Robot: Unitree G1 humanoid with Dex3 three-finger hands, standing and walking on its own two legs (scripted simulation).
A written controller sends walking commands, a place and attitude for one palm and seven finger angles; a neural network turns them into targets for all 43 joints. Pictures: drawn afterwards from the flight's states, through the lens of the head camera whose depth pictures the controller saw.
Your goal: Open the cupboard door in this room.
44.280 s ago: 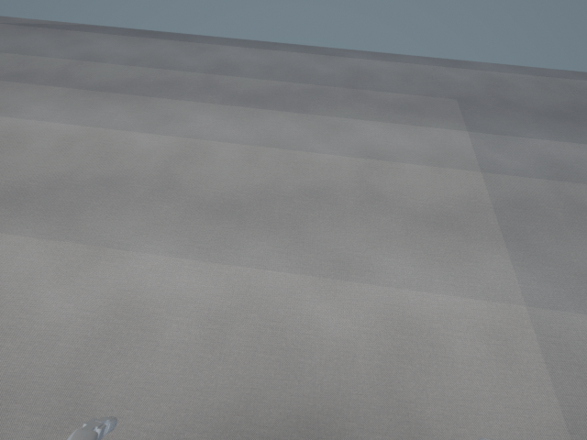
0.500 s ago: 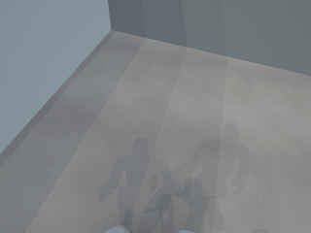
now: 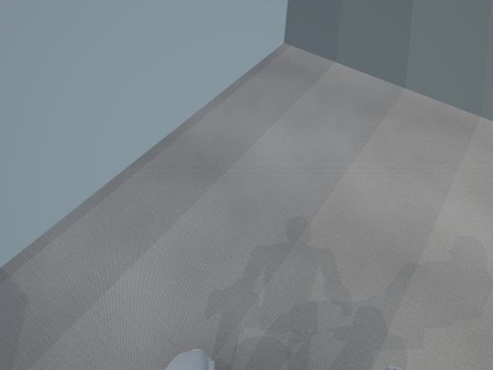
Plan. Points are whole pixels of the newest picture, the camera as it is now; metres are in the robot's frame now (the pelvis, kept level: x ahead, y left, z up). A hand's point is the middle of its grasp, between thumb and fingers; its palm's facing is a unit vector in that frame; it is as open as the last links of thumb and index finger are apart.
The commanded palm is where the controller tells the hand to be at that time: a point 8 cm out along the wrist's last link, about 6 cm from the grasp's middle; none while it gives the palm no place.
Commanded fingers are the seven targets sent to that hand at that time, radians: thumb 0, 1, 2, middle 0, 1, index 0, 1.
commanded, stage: turn to face it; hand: left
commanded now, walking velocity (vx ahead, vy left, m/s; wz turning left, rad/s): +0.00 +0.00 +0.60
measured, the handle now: out of the picture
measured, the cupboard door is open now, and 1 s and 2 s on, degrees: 48 48 48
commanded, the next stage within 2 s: none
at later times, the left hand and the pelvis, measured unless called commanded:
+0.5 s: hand out of the picture +0.03 +0.18 -0.15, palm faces +0.32 -0.89 -0.32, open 7.4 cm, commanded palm none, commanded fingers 0.00 0.90 0.90 -0.20 -0.30 -0.20 -0.30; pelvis +0.02 -0.05 -0.01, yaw +19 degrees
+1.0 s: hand out of the picture -0.02 +0.18 -0.16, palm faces +0.60 -0.75 -0.27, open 7.4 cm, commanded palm none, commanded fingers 0.00 0.90 0.90 -0.20 -0.30 -0.20 -0.30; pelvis +0.03 -0.06 -0.01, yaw +37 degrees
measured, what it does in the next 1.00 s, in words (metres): steps on the spot, turning left: left foot, then right foot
